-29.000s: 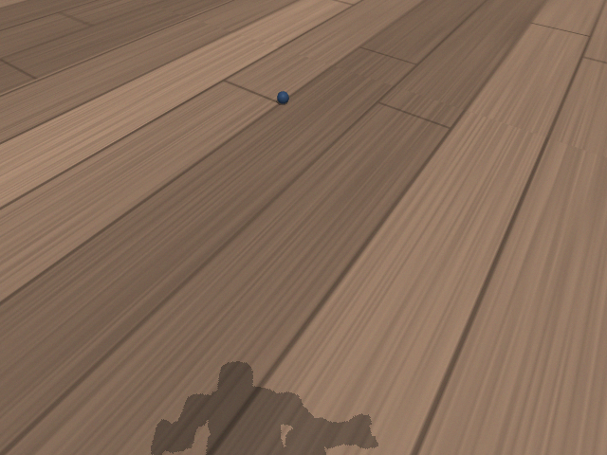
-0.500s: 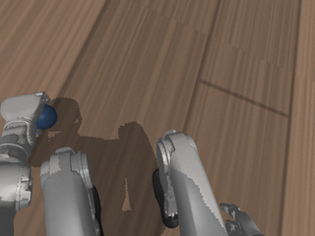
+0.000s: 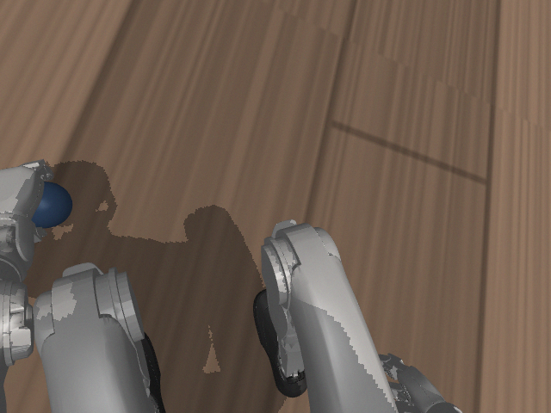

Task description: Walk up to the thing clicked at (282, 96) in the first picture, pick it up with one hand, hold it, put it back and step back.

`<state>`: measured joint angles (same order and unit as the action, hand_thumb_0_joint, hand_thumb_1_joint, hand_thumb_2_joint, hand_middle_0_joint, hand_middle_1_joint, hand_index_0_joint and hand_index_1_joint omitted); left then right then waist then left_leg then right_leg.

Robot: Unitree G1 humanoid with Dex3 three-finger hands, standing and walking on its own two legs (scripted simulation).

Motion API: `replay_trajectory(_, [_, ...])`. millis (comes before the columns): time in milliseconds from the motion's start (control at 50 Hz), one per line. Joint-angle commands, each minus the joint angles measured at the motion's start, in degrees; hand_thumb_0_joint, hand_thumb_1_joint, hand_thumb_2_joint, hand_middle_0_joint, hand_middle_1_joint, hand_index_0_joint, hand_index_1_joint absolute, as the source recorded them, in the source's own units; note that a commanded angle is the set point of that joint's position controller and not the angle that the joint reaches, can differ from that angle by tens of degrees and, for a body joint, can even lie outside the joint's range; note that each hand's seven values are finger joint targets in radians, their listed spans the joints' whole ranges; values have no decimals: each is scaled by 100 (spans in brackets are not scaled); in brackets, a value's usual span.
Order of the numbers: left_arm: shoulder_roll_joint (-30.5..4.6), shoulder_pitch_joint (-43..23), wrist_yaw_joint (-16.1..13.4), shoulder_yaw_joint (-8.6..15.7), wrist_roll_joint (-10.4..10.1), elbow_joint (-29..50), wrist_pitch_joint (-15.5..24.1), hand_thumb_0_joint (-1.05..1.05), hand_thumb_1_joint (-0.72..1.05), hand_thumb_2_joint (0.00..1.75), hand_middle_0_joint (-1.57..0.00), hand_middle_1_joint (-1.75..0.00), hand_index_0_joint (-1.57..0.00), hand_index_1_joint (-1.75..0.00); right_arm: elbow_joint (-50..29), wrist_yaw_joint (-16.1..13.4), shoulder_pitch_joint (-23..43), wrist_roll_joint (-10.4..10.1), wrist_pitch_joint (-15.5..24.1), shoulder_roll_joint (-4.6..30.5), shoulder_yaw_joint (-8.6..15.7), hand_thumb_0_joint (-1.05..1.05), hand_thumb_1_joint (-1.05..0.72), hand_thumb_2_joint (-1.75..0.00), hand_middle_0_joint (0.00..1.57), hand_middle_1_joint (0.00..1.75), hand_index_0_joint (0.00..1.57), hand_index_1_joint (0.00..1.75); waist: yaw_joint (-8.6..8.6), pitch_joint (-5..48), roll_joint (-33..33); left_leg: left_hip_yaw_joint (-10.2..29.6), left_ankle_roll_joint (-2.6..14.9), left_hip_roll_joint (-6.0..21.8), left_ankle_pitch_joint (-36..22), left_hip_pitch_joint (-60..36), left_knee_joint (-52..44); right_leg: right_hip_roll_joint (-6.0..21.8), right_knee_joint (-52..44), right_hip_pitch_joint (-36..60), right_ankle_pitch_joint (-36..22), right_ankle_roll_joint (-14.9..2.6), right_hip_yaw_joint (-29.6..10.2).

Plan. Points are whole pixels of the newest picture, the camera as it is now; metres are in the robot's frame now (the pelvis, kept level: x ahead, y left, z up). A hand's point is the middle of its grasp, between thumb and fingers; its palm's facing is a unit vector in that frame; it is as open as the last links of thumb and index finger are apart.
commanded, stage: rest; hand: left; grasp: from above
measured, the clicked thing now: (45, 204) +0.43 +0.26 -0.24
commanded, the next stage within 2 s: open in 0.74 s
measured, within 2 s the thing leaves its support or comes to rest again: rests again in 0.36 s
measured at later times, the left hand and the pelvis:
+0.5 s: hand (28, 218) +0.41 +0.28 -0.23, palm faces -0.45 -0.11 -0.89, open 9.7 cm; pelvis +0.00 +0.00 -0.01, yaw -2 degrees
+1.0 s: hand (30, 215) +0.42 +0.28 -0.23, palm faces -0.44 -0.11 -0.89, open 9.8 cm; pelvis +0.00 +0.01 -0.01, yaw -4 degrees
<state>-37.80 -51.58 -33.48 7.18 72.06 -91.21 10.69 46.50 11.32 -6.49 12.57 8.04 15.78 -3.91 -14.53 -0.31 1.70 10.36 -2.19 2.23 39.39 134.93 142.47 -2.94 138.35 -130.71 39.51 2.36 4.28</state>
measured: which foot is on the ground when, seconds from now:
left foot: down 0.00-1.00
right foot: down 0.00-1.00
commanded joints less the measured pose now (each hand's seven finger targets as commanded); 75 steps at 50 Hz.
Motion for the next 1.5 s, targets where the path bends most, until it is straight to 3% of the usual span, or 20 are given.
replay_trajectory(0, [-1470,-1591,-393,313,13,758,115,0,56,70,-93,-67,-96,-64,-67,41,-1121,67,99,1515,400,0,-90,-90,20,30,20,30,-150,3880,-1617,-761,322,-112,-1052,-2722,-1152,-140,-1346,2143,-1487,-354,684])
replay_trajectory(20, [-1263,-1632,-381,143,23,703,134,0,58,69,-93,-66,-96,-63,-54,80,-1090,52,118,1484,400,0,-90,-90,20,30,20,30,-152,3812,-1686,-753,316,-103,-978,-2674,-1147,-156,-1323,2070,-1428,-373,669])
replay_trajectory(100, [-1253,-1568,-492,95,7,443,188,0,58,65,-94,-63,-97,-60,23,173,-1082,121,194,1492,315,0,-90,-90,20,30,20,30,-191,3644,-1746,-684,306,-106,-778,-2590,-1161,-187,-1343,1981,-1215,-380,712])
replay_trajectory(140, [-1478,-1622,-574,246,19,693,210,0,60,62,-95,-61,-98,-57,31,202,-1063,150,225,1547,328,0,-90,-90,20,30,20,30,-169,3668,-1929,-674,282,-101,-829,-2742,-1167,-181,-1278,1929,-1253,-381,779])
replay_trajectory(200, [-1284,-1672,-659,131,36,539,202,0,62,63,-95,-62,-99,-58,70,291,-1038,199,290,1575,297,0,-90,-90,20,30,20,30,-318,3614,-1886,-644,266,-88,-936,-2786,-1094,-187,-1207,1876,-1399,-366,844])
replay_trajectory(240, [-1383,-1568,-714,228,5,617,213,0,59,61,-94,-61,-97,-58,81,314,-1034,187,304,1605,304,0,-90,-90,20,30,20,30,-244,3665,-2019,-631,259,-80,-1049,-2838,-1118,-204,-1235,1937,-1517,-364,832])
replay_trajectory(280, [-1219,-1632,-726,30,27,252,195,0,60,60,-94,-61,-98,-57,119,367,-964,220,363,1598,259,0,-90,-90,20,30,20,30,-338,3467,-1861,-602,275,-63,-846,-2667,-1058,-218,-1270,1824,-1336,-353,835])
replay_trajectory(320, [-1489,-1631,-803,259,-25,542,231,0,59,61,-95,-60,-98,-57,144,385,-1088,230,379,1650,247,0,-90,-90,20,30,20,30,-283,3619,-1934,-607,279,-75,-1089,-2704,-1038,-211,-1270,2104,-1589,-335,819])
replay_trajectory(420, [-1237,-1697,-846,-16,-9,28,190,0,60,58,-93,-60,-97,-56,156,493,-929,271,485,1624,172,0,-90,-90,20,30,20,30,-433,3430,-1915,-558,266,-43,-959,-2688,-978,-245,-1196,1949,-1496,-344,856])
replay_trajectory(460, [-1625,-1732,-891,257,-2,211,233,0,63,57,-95,-60,-100,-56,89,514,-1031,303,536,1750,173,0,-90,-90,20,30,20,30,-426,3461,-1888,-533,279,-58,-1064,-2643,-941,-218,-1208,2078,-1587,-327,897])
replay_trajectory(500, [-1247,-1400,-879,14,-11,-274,172,0,61,57,-96,-58,-99,-55,137,545,-930,280,540,1668,114,0,-90,-90,20,30,20,30,-365,3322,-1836,-547,282,-61,-859,-2539,-1016,-256,-1274,2080,-1379,-339,842])
replay_trajectory(520, [-1609,-1821,-910,216,19,146,232,0,63,58,-96,-59,-100,-55,157,553,-1005,341,561,1732,147,0,-90,-90,20,30,20,30,-487,3498,-1903,-527,268,-31,-1045,-2708,-961,-272,-1230,2141,-1573,-319,907])
replay_trajectory(580, [-1431,-1685,-876,0,49,-213,190,0,64,57,-96,-60,-101,-56,122,596,-888,347,652,1776,94,0,-90,-90,20,30,20,30,-475,3186,-1986,-489,254,-53,-761,-2658,-1021,-243,-1185,1838,-1255,-350,979])
replay_trajectory(660, [-1661,-1498,-950,260,42,-278,186,0,65,56,-96,-60,-101,-55,118,615,-922,366,682,1822,63,0,-90,-90,20,30,20,30,-447,3274,-1908,-478,247,-41,-967,-2667,-1008,-268,-1190,2050,-1472,-333,1005])
replay_trajectory(820, [-1747,-1621,-950,150,12,-429,229,0,64,57,-97,-58,-100,-54,80,645,-854,394,740,1854,-39,0,-90,-90,20,30,20,30,-537,3041,-1742,-432,295,-17,-795,-2413,-928,-302,-1297,2110,-1303,-318,924])
replay_trajectory(920, [-1742,-1658,-969,41,11,-419,236,0,24,60,-62,-67,-66,-63,-8,658,-815,393,787,1946,-56,0,-89,-90,20,30,20,30,-538,3016,-1791,-378,289,-19,-652,-2387,-1003,-317,-1289,2046,-1122,-345,955])
replay_trajectory(1020, [-1768,-1749,-960,42,37,-453,222,0,-6,69,-45,-72,-46,-70,14,691,-836,420,850,1887,-137,0,-89,-90,20,30,20,30,-625,2861,-1869,-355,263,-16,-607,-2505,-1019,-286,-1255,1905,-1122,-329,1059])
replay_trajectory(1120, [-1821,-1482,-1030,153,28,-426,153,0,-20,77,-33,-82,-34,-80,61,720,-856,431,853,1912,-116,0,-89,-90,20,30,20,30,-493,3004,-2022,-360,238,1,-750,-2555,-1082,-337,-1267,2080,-1250,-357,1030])
replay_trajectory(1180, [-1721,-1626,-956,-1,30,-493,86,0,-28,81,-26,-87,-27,-86,-12,752,-771,412,899,1952,-87,0,-89,-90,20,30,20,30,-591,2832,-1986,-350,251,2,-678,-2533,-1005,-315,-1209,1896,-1227,-342,1040])
replay_trajectory(1480, [-1764,-1603,-878,3,2,-448,147,0,-50,98,-6,-104,-7,-103,-31,798,-934,375,922,1928,-143,0,-89,-90,20,30,20,30,-606,2916,-1879,-351,276,-4,-720,-2469,-998,-324,-1280,2074,-1232,-336,1013])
